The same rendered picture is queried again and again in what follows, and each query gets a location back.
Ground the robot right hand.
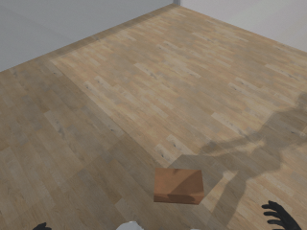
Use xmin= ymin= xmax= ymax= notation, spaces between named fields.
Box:
xmin=261 ymin=200 xmax=301 ymax=230

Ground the carton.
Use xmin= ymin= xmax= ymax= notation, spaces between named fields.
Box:
xmin=153 ymin=168 xmax=204 ymax=205

